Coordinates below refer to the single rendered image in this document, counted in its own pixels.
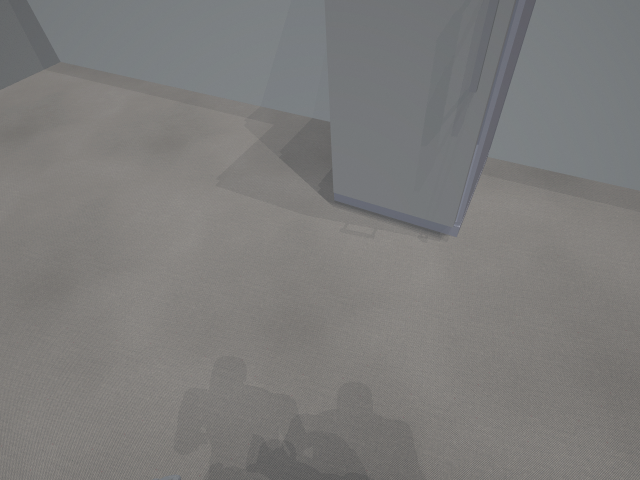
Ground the handle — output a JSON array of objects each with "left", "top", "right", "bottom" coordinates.
[{"left": 469, "top": 0, "right": 499, "bottom": 93}]

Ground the fridge door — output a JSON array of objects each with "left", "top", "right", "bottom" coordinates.
[{"left": 325, "top": 0, "right": 516, "bottom": 228}]

